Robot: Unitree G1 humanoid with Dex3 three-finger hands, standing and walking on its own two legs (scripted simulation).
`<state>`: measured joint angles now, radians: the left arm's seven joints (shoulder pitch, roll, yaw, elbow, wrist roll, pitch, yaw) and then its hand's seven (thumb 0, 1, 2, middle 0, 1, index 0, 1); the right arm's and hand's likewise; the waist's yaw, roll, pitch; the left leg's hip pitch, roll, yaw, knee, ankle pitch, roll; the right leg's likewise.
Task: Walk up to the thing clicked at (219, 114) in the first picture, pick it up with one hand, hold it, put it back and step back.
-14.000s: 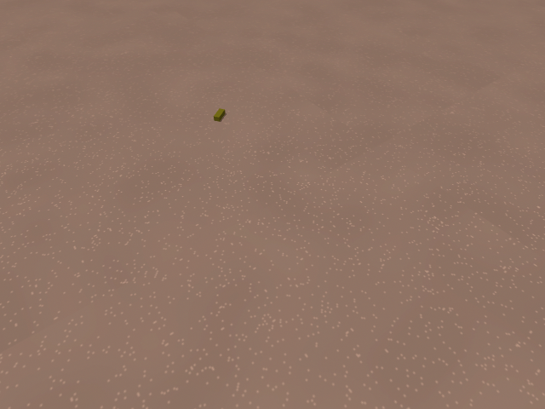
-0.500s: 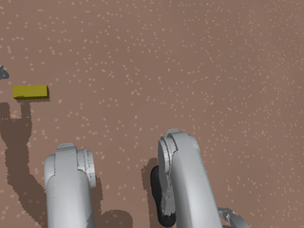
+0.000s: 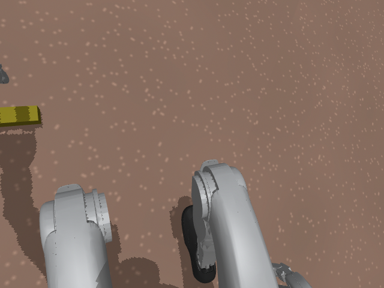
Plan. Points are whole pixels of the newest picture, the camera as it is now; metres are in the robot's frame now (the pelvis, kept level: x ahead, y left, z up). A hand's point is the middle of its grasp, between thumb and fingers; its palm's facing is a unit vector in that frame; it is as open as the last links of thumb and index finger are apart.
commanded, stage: approach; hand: left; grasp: from above
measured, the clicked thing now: (16, 116) +0.49 +0.30 -0.31
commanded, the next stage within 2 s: close in in 1.16 s
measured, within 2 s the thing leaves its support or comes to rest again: neither
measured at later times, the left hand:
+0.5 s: hand out of the picture +0.46 +0.32 -0.20, palm faces -0.54 -0.10 -0.84, open 13.7 cm
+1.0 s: hand out of the picture +0.49 +0.31 -0.18, palm faces -0.42 -0.05 -0.91, open 13.2 cm
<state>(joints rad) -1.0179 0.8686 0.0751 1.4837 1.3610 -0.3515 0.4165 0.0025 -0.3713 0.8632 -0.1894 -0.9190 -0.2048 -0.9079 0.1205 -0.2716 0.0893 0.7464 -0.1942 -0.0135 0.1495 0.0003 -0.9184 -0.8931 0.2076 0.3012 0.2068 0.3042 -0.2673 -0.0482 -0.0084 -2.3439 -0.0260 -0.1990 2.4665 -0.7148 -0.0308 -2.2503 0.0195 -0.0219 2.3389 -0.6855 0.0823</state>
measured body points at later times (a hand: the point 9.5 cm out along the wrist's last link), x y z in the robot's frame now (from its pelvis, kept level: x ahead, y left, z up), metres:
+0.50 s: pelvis +0.00 +0.00 +0.00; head +0.27 +0.08 +0.35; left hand +0.49 +0.32 -0.15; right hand +0.01 -0.26 -0.08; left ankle +0.06 +0.13 -0.29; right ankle +0.11 -0.15 -0.29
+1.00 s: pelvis -0.01 +0.01 +0.00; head +0.24 +0.12 +0.36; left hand +0.51 +0.31 -0.13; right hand +0.06 -0.27 -0.07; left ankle +0.06 +0.13 -0.29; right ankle +0.11 -0.15 -0.28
